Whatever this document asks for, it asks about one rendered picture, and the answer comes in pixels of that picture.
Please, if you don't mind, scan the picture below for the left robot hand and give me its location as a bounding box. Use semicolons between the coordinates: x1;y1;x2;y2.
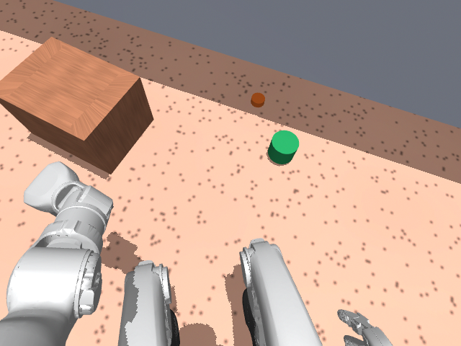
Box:
24;161;80;213

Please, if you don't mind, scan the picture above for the right robot foot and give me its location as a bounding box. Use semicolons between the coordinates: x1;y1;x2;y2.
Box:
242;288;259;346

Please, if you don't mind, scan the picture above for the left robot arm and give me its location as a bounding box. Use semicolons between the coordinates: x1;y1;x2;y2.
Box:
0;181;113;346

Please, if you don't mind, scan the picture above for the right robot hand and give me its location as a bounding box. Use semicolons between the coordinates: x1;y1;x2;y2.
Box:
337;309;393;346

